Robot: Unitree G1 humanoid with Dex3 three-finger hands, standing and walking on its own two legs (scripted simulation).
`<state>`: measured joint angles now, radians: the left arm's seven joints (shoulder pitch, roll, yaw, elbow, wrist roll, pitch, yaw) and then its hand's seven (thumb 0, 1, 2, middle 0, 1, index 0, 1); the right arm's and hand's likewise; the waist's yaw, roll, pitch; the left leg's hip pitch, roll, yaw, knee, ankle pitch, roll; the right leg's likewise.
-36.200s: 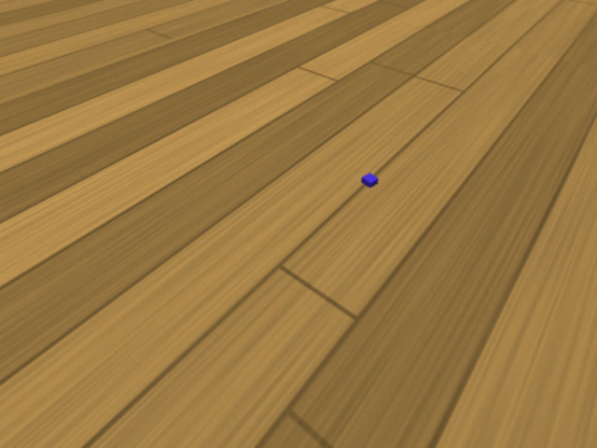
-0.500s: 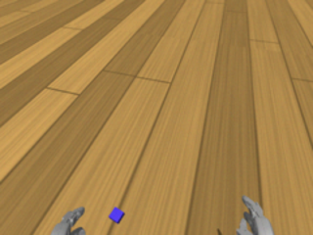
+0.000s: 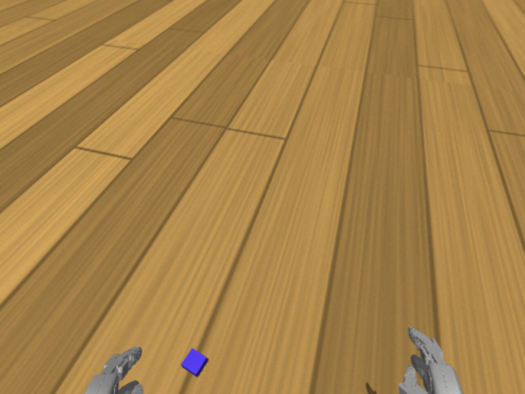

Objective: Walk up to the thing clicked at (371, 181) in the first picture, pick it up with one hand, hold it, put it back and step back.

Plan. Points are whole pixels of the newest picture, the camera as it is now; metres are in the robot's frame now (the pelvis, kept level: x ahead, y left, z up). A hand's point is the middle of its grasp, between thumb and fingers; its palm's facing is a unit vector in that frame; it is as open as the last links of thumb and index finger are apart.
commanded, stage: home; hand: left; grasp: from above
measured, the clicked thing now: (194, 362) +0.40 +0.24 -0.70
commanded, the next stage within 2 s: stand in 0.14 s
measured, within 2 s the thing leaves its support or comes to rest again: neither
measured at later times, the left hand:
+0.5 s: hand out of the picture +0.12 +0.23 -0.10, palm faces +0.02 -0.94 -0.33, open 7.4 cm
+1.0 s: hand out of the picture +0.03 +0.25 -0.10, palm faces +0.03 -0.94 -0.33, open 7.4 cm
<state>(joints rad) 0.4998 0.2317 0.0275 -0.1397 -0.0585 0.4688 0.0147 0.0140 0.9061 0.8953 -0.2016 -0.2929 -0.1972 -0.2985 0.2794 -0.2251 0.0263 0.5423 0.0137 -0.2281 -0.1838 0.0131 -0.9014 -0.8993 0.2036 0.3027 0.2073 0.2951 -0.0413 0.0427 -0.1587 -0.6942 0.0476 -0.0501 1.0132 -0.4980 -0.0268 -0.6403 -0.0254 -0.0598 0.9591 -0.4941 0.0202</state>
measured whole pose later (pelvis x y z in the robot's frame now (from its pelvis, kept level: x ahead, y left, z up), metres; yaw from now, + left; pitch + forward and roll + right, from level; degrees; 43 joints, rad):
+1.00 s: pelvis -0.01 +0.01 +0.06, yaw +1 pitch -4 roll +0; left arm 0.18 0.30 0.03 1.11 0.03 0.01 0.02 0.01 0.91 0.90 -0.20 -0.30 -0.20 -0.30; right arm 0.14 -0.29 -0.03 1.10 -0.02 0.00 -0.02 0.01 -0.91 -0.90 0.20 0.30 0.21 0.30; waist 0.02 0.01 0.06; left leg -0.13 0.00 -0.02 0.41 -0.21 -0.01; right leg -0.10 -0.06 -0.05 0.40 -0.23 0.04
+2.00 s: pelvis +0.00 -0.01 +0.07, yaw +0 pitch -3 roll +0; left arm 0.10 0.32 0.03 1.15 0.01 0.00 0.00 0.01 0.91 0.90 -0.20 -0.30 -0.20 -0.30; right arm 0.10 -0.33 0.00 1.15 -0.01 -0.01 -0.01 0.00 -0.91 -0.90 0.20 0.30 0.21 0.30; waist 0.00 0.01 0.05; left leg -0.10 0.03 -0.01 0.32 -0.17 -0.03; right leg -0.08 -0.04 -0.05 0.33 -0.20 0.02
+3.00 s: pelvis -0.03 +0.02 +0.05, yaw +0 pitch -1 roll +0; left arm 0.05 0.38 0.06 0.98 0.01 0.04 0.01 0.01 0.90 0.90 -0.21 -0.30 -0.20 -0.30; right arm 0.09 -0.41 -0.05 1.00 0.01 0.04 0.02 0.00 -0.91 -0.90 0.20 0.30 0.21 0.29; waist -0.02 -0.01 0.15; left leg -0.30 -0.02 -0.02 0.70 -0.29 0.04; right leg -0.28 -0.07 -0.03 0.58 -0.27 0.03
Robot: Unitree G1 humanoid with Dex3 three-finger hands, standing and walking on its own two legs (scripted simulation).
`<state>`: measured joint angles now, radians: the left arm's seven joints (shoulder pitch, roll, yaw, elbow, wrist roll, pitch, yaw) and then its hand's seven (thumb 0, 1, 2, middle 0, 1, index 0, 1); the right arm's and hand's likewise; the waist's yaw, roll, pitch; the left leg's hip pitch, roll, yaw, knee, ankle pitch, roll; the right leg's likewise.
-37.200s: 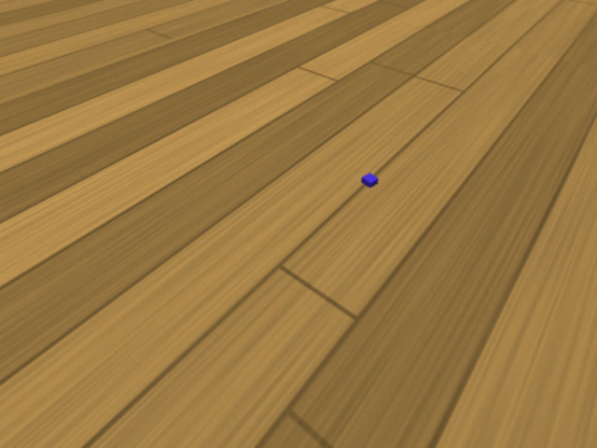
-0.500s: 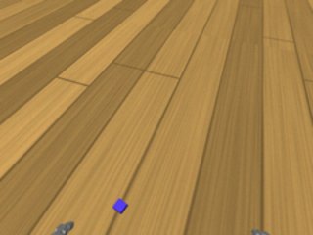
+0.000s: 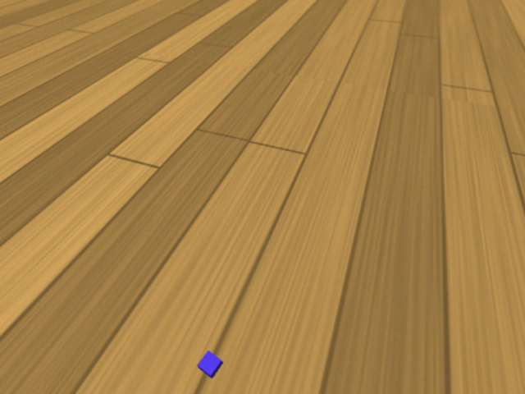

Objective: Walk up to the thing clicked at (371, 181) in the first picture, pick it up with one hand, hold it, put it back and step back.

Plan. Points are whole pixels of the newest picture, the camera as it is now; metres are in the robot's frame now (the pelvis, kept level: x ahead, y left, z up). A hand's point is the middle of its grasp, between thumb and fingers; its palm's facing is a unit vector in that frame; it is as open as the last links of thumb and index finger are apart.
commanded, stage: stand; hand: left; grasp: from above
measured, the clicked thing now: (210, 364) +0.42 +0.23 -0.76
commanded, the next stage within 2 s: step back in 1.76 s
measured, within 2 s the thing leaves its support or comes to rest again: neither
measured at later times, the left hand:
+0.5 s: hand out of the picture +0.06 +0.24 -0.16, palm faces +0.00 -0.94 -0.33, open 7.4 cm
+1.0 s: hand out of the picture +0.08 +0.23 -0.15, palm faces +0.00 -0.94 -0.34, open 7.4 cm
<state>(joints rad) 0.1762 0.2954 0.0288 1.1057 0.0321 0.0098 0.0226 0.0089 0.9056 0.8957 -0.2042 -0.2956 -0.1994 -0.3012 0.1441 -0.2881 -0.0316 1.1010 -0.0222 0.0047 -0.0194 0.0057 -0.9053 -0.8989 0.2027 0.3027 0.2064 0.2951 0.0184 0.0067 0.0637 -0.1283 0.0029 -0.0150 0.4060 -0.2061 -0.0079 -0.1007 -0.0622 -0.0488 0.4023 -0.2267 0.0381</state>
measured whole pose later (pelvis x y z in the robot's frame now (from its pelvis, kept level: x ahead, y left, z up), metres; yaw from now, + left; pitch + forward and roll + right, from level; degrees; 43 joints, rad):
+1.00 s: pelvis +0.01 -0.01 +0.00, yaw +0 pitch -3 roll +0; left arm 0.10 0.32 0.03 1.15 0.01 0.00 0.00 0.01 0.91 0.90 -0.20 -0.30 -0.20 -0.30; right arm 0.10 -0.33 0.00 1.15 -0.01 -0.01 -0.01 0.00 -0.91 -0.90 0.20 0.30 0.21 0.30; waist 0.00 0.01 0.05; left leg -0.10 0.03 -0.01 0.32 -0.17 -0.03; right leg -0.08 -0.04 -0.05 0.33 -0.20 0.02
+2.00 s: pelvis -0.02 +0.01 -0.01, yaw -1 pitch -1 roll +0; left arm 0.05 0.38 0.06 0.98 0.01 0.04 0.01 0.01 0.90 0.90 -0.21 -0.30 -0.20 -0.30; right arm 0.09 -0.41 -0.05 1.00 0.01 0.04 0.02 0.00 -0.91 -0.90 0.20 0.30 0.21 0.29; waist -0.02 -0.01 0.15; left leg -0.30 -0.02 -0.02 0.70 -0.29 0.04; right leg -0.28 -0.07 -0.03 0.58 -0.27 0.03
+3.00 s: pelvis -0.26 +0.03 -0.01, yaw -2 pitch -3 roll -1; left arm 0.15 0.40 0.08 0.82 0.01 0.06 0.01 0.01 0.91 0.90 -0.20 -0.30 -0.20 -0.30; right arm 0.15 -0.36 -0.03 0.86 -0.03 0.03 -0.01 0.01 -0.90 -0.90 0.21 0.30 0.21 0.30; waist 0.00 -0.03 0.17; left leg -0.29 0.01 -0.02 0.59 -0.26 0.03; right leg -0.46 0.11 0.14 1.19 -0.52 0.00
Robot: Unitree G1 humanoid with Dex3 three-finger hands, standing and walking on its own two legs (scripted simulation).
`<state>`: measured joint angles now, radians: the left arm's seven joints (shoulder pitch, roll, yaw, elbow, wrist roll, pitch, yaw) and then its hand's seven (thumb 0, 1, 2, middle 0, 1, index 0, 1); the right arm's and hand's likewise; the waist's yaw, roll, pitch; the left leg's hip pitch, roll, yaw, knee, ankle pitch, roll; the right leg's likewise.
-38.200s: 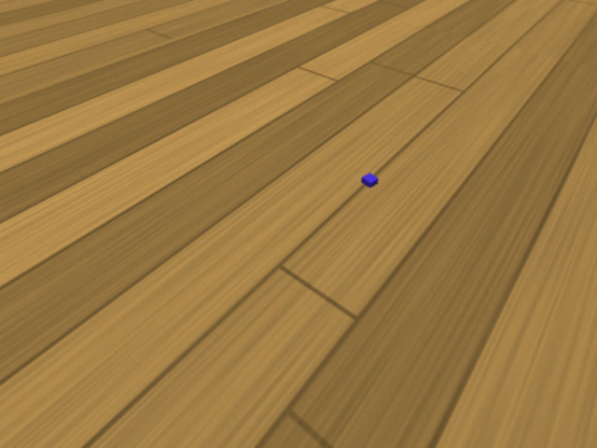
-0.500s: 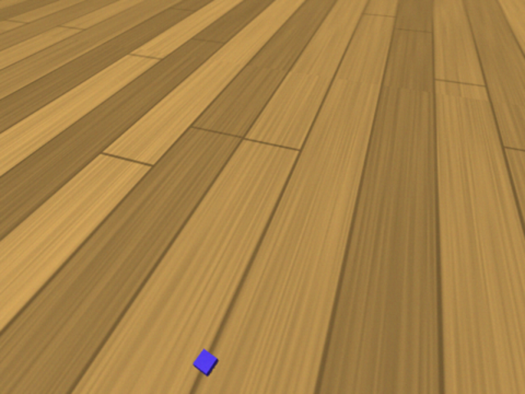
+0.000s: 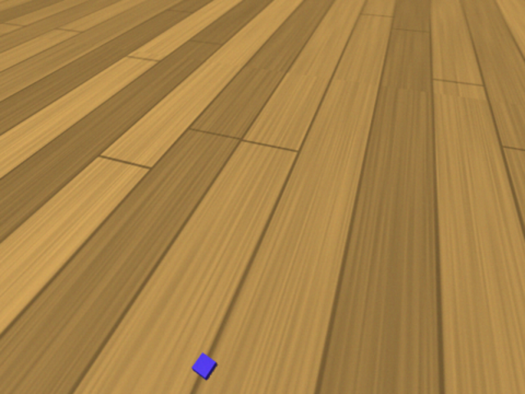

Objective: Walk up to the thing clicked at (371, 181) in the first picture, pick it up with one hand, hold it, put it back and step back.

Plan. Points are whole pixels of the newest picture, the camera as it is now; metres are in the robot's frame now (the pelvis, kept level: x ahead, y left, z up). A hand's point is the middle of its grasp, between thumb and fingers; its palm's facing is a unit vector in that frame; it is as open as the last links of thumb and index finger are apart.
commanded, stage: stand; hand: left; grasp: from above
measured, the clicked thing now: (204, 366) +0.41 +0.24 -0.77
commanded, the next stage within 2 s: step back in 0.76 s
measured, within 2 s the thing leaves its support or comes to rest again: neither
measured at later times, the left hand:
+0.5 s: hand out of the picture +0.07 +0.24 -0.16, palm faces -0.01 -0.94 -0.34, open 7.4 cm
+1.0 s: hand out of the picture +0.09 +0.29 -0.17, palm faces -0.03 -0.93 -0.37, open 7.4 cm
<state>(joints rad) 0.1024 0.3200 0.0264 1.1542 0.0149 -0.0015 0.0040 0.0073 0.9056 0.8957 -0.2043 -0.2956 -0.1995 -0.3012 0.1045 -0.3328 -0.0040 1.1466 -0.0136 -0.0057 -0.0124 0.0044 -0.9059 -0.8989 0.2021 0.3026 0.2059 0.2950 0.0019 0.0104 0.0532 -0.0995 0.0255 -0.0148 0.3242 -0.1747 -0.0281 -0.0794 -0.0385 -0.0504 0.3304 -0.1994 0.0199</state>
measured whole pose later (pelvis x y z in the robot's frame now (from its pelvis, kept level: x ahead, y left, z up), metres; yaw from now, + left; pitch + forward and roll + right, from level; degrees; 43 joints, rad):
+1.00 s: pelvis -0.03 +0.03 -0.02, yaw +0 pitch -1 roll +0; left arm 0.05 0.38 0.06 0.98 0.01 0.04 0.01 0.01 0.90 0.90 -0.21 -0.30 -0.20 -0.30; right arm 0.09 -0.41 -0.05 1.00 0.01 0.04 0.02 0.00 -0.91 -0.90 0.20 0.30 0.21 0.29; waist -0.02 -0.01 0.15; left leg -0.30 -0.02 -0.02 0.70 -0.29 0.04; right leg -0.28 -0.07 -0.03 0.58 -0.27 0.03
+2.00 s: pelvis -0.27 +0.04 -0.02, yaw -2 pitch -3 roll -1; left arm 0.15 0.40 0.08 0.82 0.01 0.06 0.01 0.01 0.91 0.90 -0.20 -0.30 -0.20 -0.30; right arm 0.15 -0.36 -0.03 0.86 -0.03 0.03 -0.01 0.01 -0.90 -0.90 0.21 0.30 0.21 0.30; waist 0.00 -0.03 0.17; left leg -0.29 0.01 -0.02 0.59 -0.26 0.03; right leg -0.46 0.11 0.14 1.19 -0.52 0.00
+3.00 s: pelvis -0.62 +0.00 -0.02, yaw -3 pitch -2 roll +2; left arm 0.21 0.36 0.06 0.90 0.05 0.03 0.00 0.01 0.90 0.89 -0.21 -0.30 -0.20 -0.30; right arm 0.14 -0.42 -0.05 0.87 -0.01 0.06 -0.02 0.00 -0.91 -0.90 0.20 0.30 0.21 0.29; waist 0.03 0.03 0.13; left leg -0.49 -0.09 -0.13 1.11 -0.45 -0.01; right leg -0.29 -0.02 0.03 0.67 -0.34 -0.02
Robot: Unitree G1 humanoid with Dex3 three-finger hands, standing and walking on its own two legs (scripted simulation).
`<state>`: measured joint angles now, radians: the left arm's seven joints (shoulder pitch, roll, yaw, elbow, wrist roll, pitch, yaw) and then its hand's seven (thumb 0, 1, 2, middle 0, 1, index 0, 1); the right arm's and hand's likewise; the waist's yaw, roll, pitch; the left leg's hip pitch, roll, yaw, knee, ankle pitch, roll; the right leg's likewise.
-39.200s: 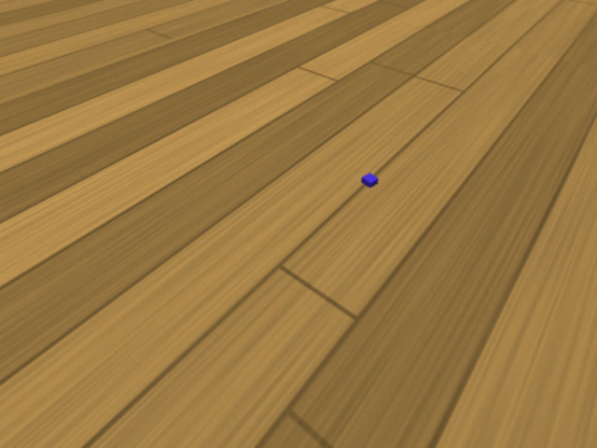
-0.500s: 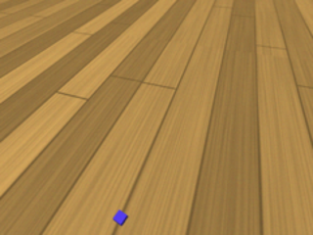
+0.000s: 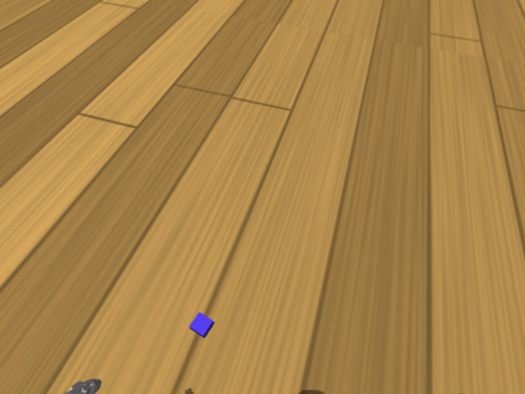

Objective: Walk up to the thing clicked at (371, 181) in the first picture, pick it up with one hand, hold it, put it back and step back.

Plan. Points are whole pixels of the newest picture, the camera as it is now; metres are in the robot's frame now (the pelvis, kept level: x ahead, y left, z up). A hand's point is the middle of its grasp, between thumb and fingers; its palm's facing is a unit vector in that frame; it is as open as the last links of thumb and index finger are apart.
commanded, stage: step back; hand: left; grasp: from above
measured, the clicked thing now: (201, 324) +0.44 +0.22 -0.75
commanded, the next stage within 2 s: none
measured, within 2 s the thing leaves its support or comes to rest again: neither
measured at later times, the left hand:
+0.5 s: hand out of the picture +0.01 +0.25 -0.15, palm faces -0.11 -0.91 -0.39, open 7.4 cm
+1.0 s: hand out of the picture -0.12 +0.28 -0.15, palm faces -0.01 -0.93 -0.37, open 7.4 cm
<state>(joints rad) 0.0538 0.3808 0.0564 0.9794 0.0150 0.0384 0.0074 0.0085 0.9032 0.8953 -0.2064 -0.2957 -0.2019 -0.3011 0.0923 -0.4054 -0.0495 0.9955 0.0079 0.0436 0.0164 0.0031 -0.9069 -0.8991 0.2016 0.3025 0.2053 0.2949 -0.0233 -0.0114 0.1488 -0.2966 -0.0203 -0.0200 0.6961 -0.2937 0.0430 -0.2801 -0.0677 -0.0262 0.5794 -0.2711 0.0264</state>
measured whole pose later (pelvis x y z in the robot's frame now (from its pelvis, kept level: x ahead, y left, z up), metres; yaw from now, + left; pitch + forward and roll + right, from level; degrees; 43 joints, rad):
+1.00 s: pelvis -0.24 +0.01 +0.00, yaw -1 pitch -3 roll -1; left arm 0.15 0.40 0.08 0.82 0.01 0.06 0.01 0.01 0.91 0.90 -0.20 -0.30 -0.20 -0.30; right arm 0.15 -0.36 -0.03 0.86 -0.03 0.03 -0.01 0.01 -0.90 -0.90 0.21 0.30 0.21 0.30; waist 0.00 -0.03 0.17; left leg -0.29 0.01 -0.02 0.59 -0.26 0.03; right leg -0.46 0.11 0.14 1.19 -0.52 0.00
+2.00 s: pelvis -0.59 -0.02 +0.00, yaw -3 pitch -2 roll +2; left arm 0.21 0.36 0.06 0.90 0.05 0.03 0.00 0.01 0.90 0.89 -0.21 -0.30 -0.20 -0.30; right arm 0.14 -0.42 -0.05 0.87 -0.01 0.06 -0.02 0.00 -0.91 -0.90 0.20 0.30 0.21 0.29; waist 0.03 0.03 0.13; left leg -0.49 -0.09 -0.13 1.11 -0.45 -0.01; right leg -0.29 -0.02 0.03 0.67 -0.34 -0.02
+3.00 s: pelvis -0.58 +0.00 +0.01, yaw +0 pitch -3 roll +0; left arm 0.08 0.37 0.02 1.04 0.01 -0.02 0.00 0.01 0.91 0.90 -0.20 -0.30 -0.20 -0.30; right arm 0.05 -0.33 -0.03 1.05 -0.01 -0.01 0.00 0.01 -0.90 -0.90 0.20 0.30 0.21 0.30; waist 0.01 0.00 0.07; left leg -0.19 0.01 0.02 0.53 -0.30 0.00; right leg -0.17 -0.02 0.02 0.53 -0.32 0.02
